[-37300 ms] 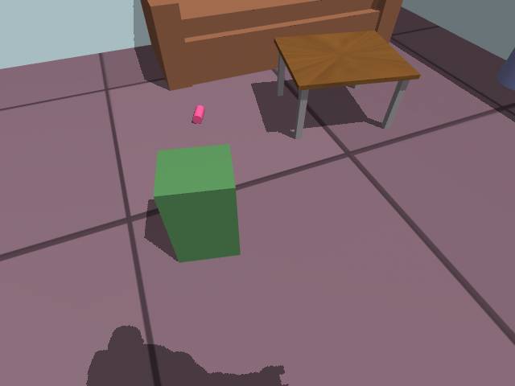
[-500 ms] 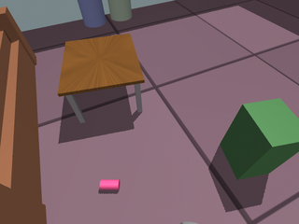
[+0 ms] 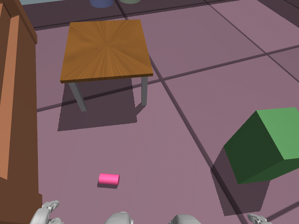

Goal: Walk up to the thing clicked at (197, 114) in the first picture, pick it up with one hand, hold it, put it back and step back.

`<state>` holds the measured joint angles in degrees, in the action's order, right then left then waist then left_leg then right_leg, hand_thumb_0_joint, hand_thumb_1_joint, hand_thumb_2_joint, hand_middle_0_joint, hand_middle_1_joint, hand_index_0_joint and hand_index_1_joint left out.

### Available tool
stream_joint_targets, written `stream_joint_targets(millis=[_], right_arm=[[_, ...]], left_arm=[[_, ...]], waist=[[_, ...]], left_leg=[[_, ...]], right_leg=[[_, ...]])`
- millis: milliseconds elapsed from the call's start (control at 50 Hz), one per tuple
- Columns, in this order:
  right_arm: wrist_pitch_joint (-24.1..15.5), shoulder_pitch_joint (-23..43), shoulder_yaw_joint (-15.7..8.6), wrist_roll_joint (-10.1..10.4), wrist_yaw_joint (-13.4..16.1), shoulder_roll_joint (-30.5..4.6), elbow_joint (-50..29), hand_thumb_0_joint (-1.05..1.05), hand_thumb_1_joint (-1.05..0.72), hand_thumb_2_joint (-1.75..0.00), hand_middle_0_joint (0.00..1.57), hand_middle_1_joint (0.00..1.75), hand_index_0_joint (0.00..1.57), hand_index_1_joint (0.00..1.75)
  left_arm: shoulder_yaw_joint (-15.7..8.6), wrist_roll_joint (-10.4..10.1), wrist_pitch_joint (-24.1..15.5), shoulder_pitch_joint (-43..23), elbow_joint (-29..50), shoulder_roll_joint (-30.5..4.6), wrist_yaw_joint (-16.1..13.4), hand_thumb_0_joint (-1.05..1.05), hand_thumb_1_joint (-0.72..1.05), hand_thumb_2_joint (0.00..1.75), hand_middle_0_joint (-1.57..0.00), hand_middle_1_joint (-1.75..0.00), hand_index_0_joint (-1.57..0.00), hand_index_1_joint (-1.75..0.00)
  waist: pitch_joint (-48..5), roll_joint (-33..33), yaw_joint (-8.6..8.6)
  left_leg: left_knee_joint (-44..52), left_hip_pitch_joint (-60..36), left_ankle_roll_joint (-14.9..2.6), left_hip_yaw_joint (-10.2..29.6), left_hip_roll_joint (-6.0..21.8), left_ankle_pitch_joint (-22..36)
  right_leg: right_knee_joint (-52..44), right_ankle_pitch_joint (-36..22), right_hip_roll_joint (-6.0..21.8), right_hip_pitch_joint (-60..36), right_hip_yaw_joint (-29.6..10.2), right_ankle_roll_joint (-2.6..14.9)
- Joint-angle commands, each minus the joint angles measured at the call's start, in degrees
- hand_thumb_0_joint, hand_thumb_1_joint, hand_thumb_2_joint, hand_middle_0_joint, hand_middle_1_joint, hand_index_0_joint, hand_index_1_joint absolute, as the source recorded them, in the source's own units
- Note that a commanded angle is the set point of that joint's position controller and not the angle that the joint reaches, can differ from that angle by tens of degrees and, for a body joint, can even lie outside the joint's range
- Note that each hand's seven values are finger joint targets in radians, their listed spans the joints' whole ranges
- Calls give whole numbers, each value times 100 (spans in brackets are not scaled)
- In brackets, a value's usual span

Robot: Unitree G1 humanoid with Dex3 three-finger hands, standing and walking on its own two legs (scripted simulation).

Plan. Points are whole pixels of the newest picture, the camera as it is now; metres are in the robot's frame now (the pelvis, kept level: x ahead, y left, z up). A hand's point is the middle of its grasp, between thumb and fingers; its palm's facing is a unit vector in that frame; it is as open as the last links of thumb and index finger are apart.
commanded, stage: walk up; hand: left
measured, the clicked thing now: (109, 179) +0.40 +0.25 -0.73
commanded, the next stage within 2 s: none
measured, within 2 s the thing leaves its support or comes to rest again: neither
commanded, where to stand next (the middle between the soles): +0.02 +0.01 m, yaw -1 degrees
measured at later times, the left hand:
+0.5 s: hand out of the picture +0.07 +0.26 -0.14, palm faces -0.02 -0.93 -0.36, open 7.4 cm
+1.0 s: hand out of the picture +0.05 +0.26 -0.14, palm faces -0.03 -0.94 -0.35, open 7.4 cm
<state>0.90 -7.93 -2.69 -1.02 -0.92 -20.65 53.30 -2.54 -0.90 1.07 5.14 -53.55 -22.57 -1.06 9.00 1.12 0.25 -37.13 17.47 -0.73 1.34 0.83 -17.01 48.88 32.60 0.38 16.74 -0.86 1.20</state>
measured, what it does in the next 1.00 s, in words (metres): steps on the spot: right foot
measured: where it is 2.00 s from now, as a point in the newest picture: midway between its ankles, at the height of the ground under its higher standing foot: outside the picture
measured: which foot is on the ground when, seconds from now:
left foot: down 0.00-1.00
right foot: up 0.00-0.14, down 0.16-1.00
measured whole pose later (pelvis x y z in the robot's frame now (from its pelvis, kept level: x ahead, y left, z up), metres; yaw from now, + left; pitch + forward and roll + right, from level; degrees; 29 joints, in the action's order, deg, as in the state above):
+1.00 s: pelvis -0.02 +0.00 +0.02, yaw -1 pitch -2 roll -1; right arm 0.6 -4.9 -1.1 0.0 -1.6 -20.1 63.7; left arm -1.1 0.9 -0.5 7.3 -64.6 -20.5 0.6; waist 3.7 -0.8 -0.2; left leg -21.4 12.0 0.2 0.1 0.9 -7.3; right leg 20.3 11.8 0.6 6.3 0.2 -1.0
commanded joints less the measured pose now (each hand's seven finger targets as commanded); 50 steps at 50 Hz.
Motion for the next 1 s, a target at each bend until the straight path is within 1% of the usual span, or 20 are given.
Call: stream_joint_targets(millis=[0, 80, 120, 140, 160, 180, 200, 220, 240, 260, 280, 300, 360, 380, 440, 620, 680, 720, 880, 980], right_arm=[[-137, 121, -354, -20, 184, -1494, -468, 0, -90, -90, 20, 30, 20, 30], [-98, 84, -284, 5, 169, -1402, -451, 0, -90, -90, 20, 30, 20, 30], [-40, 289, -270, 75, 145, -1411, -467, 0, -90, -90, 20, 30, 20, 30], [-30, 380, -212, 157, 126, -1228, -480, 0, -90, -90, 20, 30, 20, 30], [-40, 470, -142, 221, 108, -1063, -544, 0, -90, -90, 20, 30, 20, 30], [-3, 466, -140, 206, 113, -1015, -473, 0, -90, -90, 20, 30, 20, 30], [39, 272, -231, 153, 124, -1172, -354, 0, -90, -90, 20, 30, 20, 30], [26, 88, -239, 110, 111, -1160, -209, 0, -90, -90, 20, 30, 20, 30], [-16, 168, -252, 100, 76, -1198, -167, 0, -90, -90, 20, 30, 20, 30], [-79, 283, -236, 131, 51, -1252, -130, 0, -90, -90, 20, 30, 20, 30], [-127, 463, -209, 119, 29, -1235, -116, 0, -90, -90, 20, 30, 20, 30], [-147, 534, -175, 118, 23, -1198, -122, 0, -90, -90, 20, 30, 20, 30], [-140, 603, -128, 82, 4, -1206, 15, 0, -90, -90, 20, 30, 20, 30], [-149, 563, -111, 90, 4, -1183, 97, 0, -90, -90, 20, 30, 20, 30], [-179, 624, -87, 69, 13, -1213, 226, 0, -90, -90, 20, 30, 20, 30], [-178, 676, -89, 48, 10, -1199, 461, 0, -90, -90, 20, 30, 20, 30], [-184, 680, -85, 52, 8, -1162, 500, 0, -90, -90, 20, 30, 20, 30], [-191, 658, -90, 63, 17, -1158, 540, 0, -90, -90, 20, 30, 20, 30], [-175, 597, -89, 78, 22, -1170, 613, 0, -90, -90, 20, 30, 20, 30], [-176, 586, -67, 97, 24, -1128, 652, 0, -90, -90, 20, 30, 20, 30]], left_arm=[[-212, -55, -90, 465, 158, -958, -86, 0, 90, 90, -20, -30, -20, -30], [-194, 24, -198, 340, 55, -919, -68, 0, 90, 90, -20, -30, -20, -30], [-186, 81, -262, 641, -134, -895, -88, 0, 90, 90, -20, -30, -20, -30], [-209, 158, -319, 565, -147, -1116, -114, 0, 90, 90, -20, -30, -20, -30], [-234, 216, -374, 456, -90, -1354, -129, 0, 90, 90, -20, -30, -20, -30], [-251, 172, -360, 80, -32, -1584, -101, 0, 90, 90, -20, -30, -20, -30], [-262, 191, -349, -302, 96, -1757, -61, 0, 90, 90, -20, -30, -20, -30], [-203, 184, -337, -515, 140, -1532, -35, 0, 90, 90, -20, -30, -20, -30], [-158, 167, -320, -478, 135, -1354, -15, 0, 90, 90, -20, -30, -20, -30], [-142, 131, -326, -393, 98, -1256, -11, 0, 90, 90, -20, -30, -20, -30], [-127, 107, -332, -244, 1, -1163, -8, 0, 90, 90, -20, -30, -20, -30], [-114, 98, -317, -119, -95, -1109, 3, 0, 90, 90, -20, -30, -20, -30], [-105, 108, -275, -224, -165, -1141, 30, 0, 90, 90, -20, -30, -20, -30], [-97, 105, -268, -276, -187, -1108, 42, 0, 90, 90, -20, -30, -20, -30], [-76, 74, -270, -119, -344, -1067, 51, 0, 90, 90, -20, -30, -20, -30], [-60, 118, -242, -78, -584, -1040, 88, 0, 90, 90, -20, -30, -20, -30], [-62, 118, -256, -31, -650, -1012, 91, 0, 90, 90, -20, -30, -20, -30], [-71, 131, -274, -68, -664, -1020, 86, 0, 90, 90, -20, -30, -20, -30], [-67, 148, -296, -132, -687, -1056, 74, 0, 90, 90, -20, -30, -20, -30], [-73, 148, -301, -132, -727, -1044, 67, 0, 90, 90, -20, -30, -20, -30]], waist=[[-1143, -1266, -73], [-1365, -1151, 6], [-1452, -944, -185], [-1490, -562, -206], [-1426, 25, -149], [-1111, 284, -43], [-1049, 687, 116], [-851, 671, 264], [-785, 536, 261], [-863, 393, 178], [-1000, 350, 47], [-1157, 370, -45], [-821, 271, -27], [-756, 114, -23], [-916, -207, -89], [-892, -445, -68], [-911, -462, -83], [-996, -396, -54], [-984, -206, 15], [-1029, -60, 4]], left_leg=[[984, -888, -1118, 1187, 1251, 3456], [686, -1228, -983, 1053, 1118, 3486], [350, -1006, -743, 857, 1041, 3138], [155, -445, -478, 777, 890, 2687], [-84, -66, -198, 483, 471, 2029], [-12, -34, -21, 185, 45, 383], [-287, -536, -34, 187, 56, -771], [-58, -845, -55, 273, 131, -712], [515, -933, -88, 307, 174, -178], [897, -1039, -150, 465, 354, 1103], [1022, -1163, -271, 656, 523, 1863], [1008, -1195, -335, 687, 619, 1961], [1353, -786, -238, 628, 537, 970], [1518, -816, -176, 616, 529, 898], [1697, -806, -207, 718, 620, 1033], [2309, -558, -116, 830, 675, -276], [2284, -619, -94, 805, 676, -137], [2192, -725, -82, 733, 656, 259], [2024, -858, -71, 612, 591, 521], [1909, -1033, -73, 557, 603, 1030]], right_leg=[[296, 20, -33, 362, -222, 64], [-1234, -597, -38, -133, 162, -98], [-2635, -2069, 21, -846, 150, -39], [-2582, -2911, 397, -1332, -426, 90], [-2614, -3639, 1021, -1385, -1281, 366], [-2701, -3573, 1616, -784, -1665, 854], [-2543, -3539, 1845, -203, -1792, 1111], [-2458, -3379, 1683, 166, -1513, 989], [-2488, -2973, 1383, 184, -1095, 699], [-2364, -2929, 989, -27, -679, 359], [-2272, -2964, 729, -126, -501, 156], [-2306, -2861, 611, -356, -399, 84], [-2745, -1795, 724, -379, -607, 106], [-2752, -1790, 719, -401, -620, 119], [-2757, -2087, 632, -710, -479, 123], [-3050, -1789, 547, -877, -389, 89], [-3125, -1856, 572, -845, -423, 83], [-3191, -2034, 605, -878, -431, 78], [-3318, -2166, 681, -733, -490, 70], [-3364, -2343, 700, -706, -474, 41]])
